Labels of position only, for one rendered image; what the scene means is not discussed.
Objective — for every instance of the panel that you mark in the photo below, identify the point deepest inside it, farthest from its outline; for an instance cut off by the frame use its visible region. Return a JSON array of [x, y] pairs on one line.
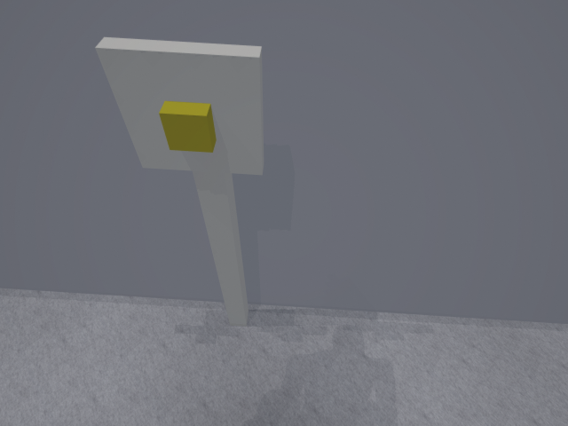
[[142, 75]]

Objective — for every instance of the button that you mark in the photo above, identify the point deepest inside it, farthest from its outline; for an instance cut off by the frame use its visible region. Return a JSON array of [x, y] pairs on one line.
[[188, 126]]

